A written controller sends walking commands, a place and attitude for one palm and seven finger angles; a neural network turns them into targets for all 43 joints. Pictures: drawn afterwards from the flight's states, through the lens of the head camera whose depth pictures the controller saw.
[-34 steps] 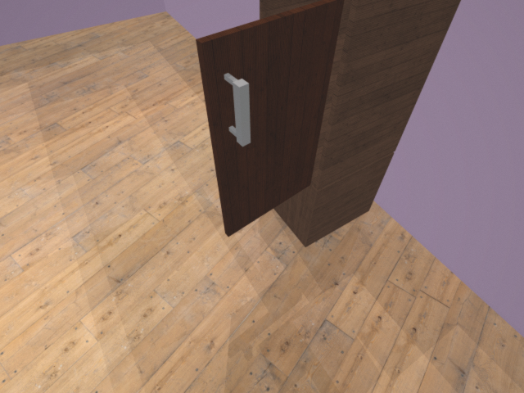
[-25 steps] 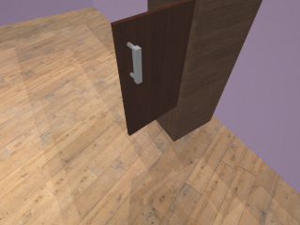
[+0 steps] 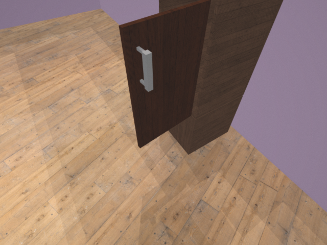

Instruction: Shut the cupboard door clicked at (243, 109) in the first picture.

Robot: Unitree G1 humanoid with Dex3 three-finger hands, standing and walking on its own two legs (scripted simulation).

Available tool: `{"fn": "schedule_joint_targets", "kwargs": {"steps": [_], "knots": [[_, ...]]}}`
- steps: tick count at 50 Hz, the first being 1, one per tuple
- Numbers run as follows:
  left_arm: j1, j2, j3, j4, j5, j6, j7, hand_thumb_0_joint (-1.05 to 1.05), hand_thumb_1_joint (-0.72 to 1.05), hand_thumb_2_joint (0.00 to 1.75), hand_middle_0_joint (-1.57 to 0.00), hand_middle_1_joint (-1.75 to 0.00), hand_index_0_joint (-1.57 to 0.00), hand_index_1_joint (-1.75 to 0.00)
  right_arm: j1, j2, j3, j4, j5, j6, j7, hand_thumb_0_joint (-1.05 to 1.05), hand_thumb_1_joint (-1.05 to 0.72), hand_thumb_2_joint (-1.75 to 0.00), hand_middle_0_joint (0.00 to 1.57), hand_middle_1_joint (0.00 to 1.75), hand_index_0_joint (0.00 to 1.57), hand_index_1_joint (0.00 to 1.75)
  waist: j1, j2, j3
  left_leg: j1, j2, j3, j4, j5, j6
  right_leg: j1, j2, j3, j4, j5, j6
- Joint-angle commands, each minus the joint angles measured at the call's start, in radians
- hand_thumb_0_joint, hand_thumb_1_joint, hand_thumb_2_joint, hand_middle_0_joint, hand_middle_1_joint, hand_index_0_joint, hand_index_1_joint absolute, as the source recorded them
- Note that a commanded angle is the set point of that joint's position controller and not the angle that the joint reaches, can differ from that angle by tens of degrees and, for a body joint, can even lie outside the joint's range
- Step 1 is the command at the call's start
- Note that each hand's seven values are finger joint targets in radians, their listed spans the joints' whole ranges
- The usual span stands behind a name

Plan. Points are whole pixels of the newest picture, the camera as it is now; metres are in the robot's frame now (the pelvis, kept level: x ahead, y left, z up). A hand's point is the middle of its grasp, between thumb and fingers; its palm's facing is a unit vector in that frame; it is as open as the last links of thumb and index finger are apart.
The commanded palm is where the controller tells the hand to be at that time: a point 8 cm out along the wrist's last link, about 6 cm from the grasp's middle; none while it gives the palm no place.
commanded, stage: look at it before walking up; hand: left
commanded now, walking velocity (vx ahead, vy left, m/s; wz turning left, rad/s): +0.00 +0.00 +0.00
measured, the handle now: (144, 69) +0.60 +0.10 +0.10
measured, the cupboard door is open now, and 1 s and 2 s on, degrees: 96 96 96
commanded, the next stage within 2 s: walk to a spot facing it in 0.16 s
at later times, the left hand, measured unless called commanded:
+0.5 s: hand out of the picture +0.05 +0.22 -0.18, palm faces -0.07 -0.96 -0.28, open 7.4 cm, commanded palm none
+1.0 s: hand out of the picture +0.04 +0.15 -0.17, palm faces -0.27 -0.93 -0.26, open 7.4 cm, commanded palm none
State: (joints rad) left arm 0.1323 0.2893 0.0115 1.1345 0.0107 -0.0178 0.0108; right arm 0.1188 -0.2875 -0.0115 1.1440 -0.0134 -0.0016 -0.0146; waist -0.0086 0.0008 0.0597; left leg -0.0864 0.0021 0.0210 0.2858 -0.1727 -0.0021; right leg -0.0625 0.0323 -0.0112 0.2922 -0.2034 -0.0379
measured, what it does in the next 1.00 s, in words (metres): lifts its left foot, turning right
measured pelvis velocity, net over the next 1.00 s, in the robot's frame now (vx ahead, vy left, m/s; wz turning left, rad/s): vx -0.05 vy -0.03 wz -0.37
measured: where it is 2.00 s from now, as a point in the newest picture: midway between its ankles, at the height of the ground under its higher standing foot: outside the picture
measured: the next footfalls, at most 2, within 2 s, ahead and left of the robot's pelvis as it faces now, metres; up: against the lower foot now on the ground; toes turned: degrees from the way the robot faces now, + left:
left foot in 1.18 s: +0.05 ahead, +0.12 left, +0.00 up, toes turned -29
right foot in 1.46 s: -0.09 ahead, -0.15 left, +0.00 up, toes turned -41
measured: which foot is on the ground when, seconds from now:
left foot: down 0.00-0.70, up 0.72-1.00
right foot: down 0.00-1.00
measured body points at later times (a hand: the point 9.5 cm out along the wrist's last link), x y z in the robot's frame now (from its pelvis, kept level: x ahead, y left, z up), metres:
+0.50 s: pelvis -0.01 +0.00 -0.01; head +0.01 +0.00 +0.44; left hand +0.06 +0.27 -0.15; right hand +0.03 -0.27 -0.15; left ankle -0.01 +0.12 -0.75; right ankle -0.03 -0.09 -0.75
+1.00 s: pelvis -0.05 -0.03 -0.01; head +0.01 -0.06 +0.44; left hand +0.06 +0.20 -0.15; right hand -0.02 -0.30 -0.16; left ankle -0.01 +0.14 -0.68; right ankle -0.04 -0.11 -0.75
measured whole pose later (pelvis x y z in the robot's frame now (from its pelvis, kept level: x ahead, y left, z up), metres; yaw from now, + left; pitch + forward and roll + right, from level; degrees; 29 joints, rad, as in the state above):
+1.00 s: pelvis -0.05 -0.03 -0.01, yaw -21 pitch +1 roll +3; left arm 0.25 0.19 0.08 0.96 0.03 0.04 0.01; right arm 0.06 -0.21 -0.07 0.95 0.00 0.05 -0.03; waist 0.04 -0.03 0.12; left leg -0.43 0.02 -0.01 0.97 -0.43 -0.07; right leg -0.28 0.08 0.14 0.47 -0.19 -0.07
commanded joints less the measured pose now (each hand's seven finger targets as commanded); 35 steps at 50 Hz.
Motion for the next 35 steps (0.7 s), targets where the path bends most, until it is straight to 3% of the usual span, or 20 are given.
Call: {"fn": "schedule_joint_targets", "kwargs": {"steps": [1, 14, 17, 21, 24, 26, 28, 29, 31, 33, 34, 35], "knots": [[-0.008, 0.19, 0.035, -0.053, -0.003, -0.027, 0.013, 0.0, 0.9, 0.9, -0.2, -0.3, -0.2, -0.3, -0.016, -0.185, -0.03, -0.053, 0.0, -0.02, -0.013, 0.0, -0.9, -0.9, 0.2, 0.3, 0.2, 0.3, 0.002, -0.012, -0.08, 0.051, 0.122, -0.094, -0.016, 0.182, 0.024, -0.029, -0.154, 0.11, -0.047, 0.245, -0.011], [-0.023, 0.2, 0.034, -0.054, -0.004, -0.022, 0.01, 0.0, 0.9, 0.9, -0.2, -0.3, -0.2, -0.3, -0.019, -0.194, -0.03, -0.052, -0.004, -0.019, -0.012, 0.0, -0.9, -0.9, 0.2, 0.3, 0.2, 0.3, -0.001, 0.012, -0.059, 0.046, 0.126, -0.09, -0.021, 0.17, 0.021, -0.044, -0.151, 0.123, -0.047, 0.227, -0.013], [0.02, 0.106, 0.025, -0.055, -0.005, 0.007, 0.015, 0.0, 0.9, 0.9, -0.2, -0.3, -0.2, -0.3, 0.049, -0.088, -0.018, -0.047, -0.005, -0.001, -0.019, 0.0, -0.9, -0.9, 0.2, 0.3, 0.2, 0.3, -0.008, 0.001, -0.078, 0.051, 0.136, -0.041, 0.043, 0.175, 0.005, -0.079, -0.149, 0.137, 0.013, 0.295, -0.003], [0.04, 0.116, 0.049, -0.099, 0.001, 0.033, 0.009, 0.0, 0.9, 0.9, -0.2, -0.3, -0.2, -0.3, 0.065, -0.111, -0.042, -0.092, -0.004, 0.016, -0.029, 0.0, -0.9, -0.9, 0.2, 0.3, 0.2, 0.3, -0.004, 0.004, -0.058, 0.02, 0.156, -0.012, 0.102, 0.107, 0.011, -0.158, -0.125, 0.179, 0.098, 0.292, -0.011], [0.037, 0.109, 0.06, -0.15, 0.008, 0.049, -0.001, 0.0, 0.9, 0.9, -0.2, -0.3, -0.2, -0.3, 0.066, -0.121, -0.063, -0.133, -0.008, 0.023, -0.034, 0.0, -0.9, -0.9, 0.2, 0.3, 0.2, 0.3, -0.006, 0.029, -0.04, -0.004, 0.196, -0.032, 0.107, 0.051, 0.036, -0.232, -0.092, 0.179, 0.181, 0.244, -0.008], [0.047, 0.087, 0.063, -0.171, 0.007, 0.055, -0.006, 0.0, 0.9, 0.9, -0.2, -0.3, -0.2, -0.3, 0.069, -0.135, -0.071, -0.153, -0.01, 0.022, -0.034, 0.0, -0.9, -0.9, 0.2, 0.3, 0.2, 0.3, 0.001, 0.095, -0.046, -0.02, 0.267, -0.088, 0.065, 0.008, 0.077, -0.273, -0.051, 0.142, 0.301, 0.128, 0.001], [0.051, 0.06, 0.071, -0.198, 0.01, 0.07, -0.015, 0.0, 0.9, 0.9, -0.2, -0.3, -0.2, -0.3, 0.066, -0.147, -0.083, -0.173, -0.016, 0.012, -0.034, 0.0, -0.9, -0.9, 0.2, 0.3, 0.2, 0.3, 0.008, 0.196, -0.034, -0.055, 0.398, -0.165, -0.018, 0.071, 0.167, -0.331, -0.018, 0.051, 0.573, -0.25, 0.024], [0.048, 0.05, 0.078, -0.212, 0.011, 0.074, -0.018, 0.0, 0.9, 0.9, -0.2, -0.3, -0.2, -0.3, 0.063, -0.14, -0.081, -0.182, -0.018, 0.009, -0.035, 0.0, -0.9, -0.9, 0.2, 0.3, 0.2, 0.3, 0.009, 0.195, -0.029, -0.081, 0.425, -0.157, -0.019, 0.109, 0.192, -0.335, -0.043, 0.054, 0.65, -0.326, 0.025], [0.082, 0.025, 0.08, -0.219, 0.011, 0.07, -0.024, 0.0, 0.9, 0.9, -0.2, -0.3, -0.2, -0.3, 0.021, -0.129, -0.082, -0.203, -0.023, 0.005, -0.036, 0.0, -0.9, -0.9, 0.2, 0.3, 0.2, 0.3, 0.041, 0.126, -0.042, -0.105, 0.403, -0.07, 0.065, 0.197, 0.164, -0.274, -0.074, 0.035, 0.568, -0.307, 0.022], [0.18, 0.024, 0.092, -0.199, 0.013, 0.064, -0.028, 0.0, 0.9, 0.9, -0.2, -0.3, -0.2, -0.3, -0.013, -0.132, -0.087, -0.216, -0.019, 0.014, -0.033, 0.0, -0.9, -0.9, 0.2, 0.3, 0.2, 0.3, 0.084, 0.086, -0.035, -0.196, 0.327, 0.026, 0.211, 0.112, 0.09, -0.144, -0.065, 0.0, 0.359, -0.133, 0.026], [0.223, 0.078, 0.104, -0.189, 0.021, 0.052, -0.023, 0.0, 0.9, 0.9, -0.2, -0.3, -0.2, -0.3, -0.022, -0.101, -0.087, -0.229, -0.007, 0.023, -0.03, 0.0, -0.9, -0.9, 0.2, 0.3, 0.2, 0.3, 0.1, -0.1, -0.018, -0.276, 0.203, 0.105, 0.415, -0.074, 0.016, -0.111, -0.135, 0.15, 0.134, 0.07, -0.005], [0.216, 0.187, 0.123, -0.202, 0.03, 0.041, -0.005, 0.0, 0.9, 0.9, -0.2, -0.3, -0.2, -0.3, -0.012, -0.021, -0.077, -0.263, 0.003, 0.026, -0.021, 0.0, -0.9, -0.9, 0.2, 0.3, 0.2, 0.3, 0.086, -0.401, -0.006, -0.464, 0.025, 0.148, 0.693, -0.44, -0.052, -0.088, -0.38, 0.551, -0.026, 0.267, -0.12]]}}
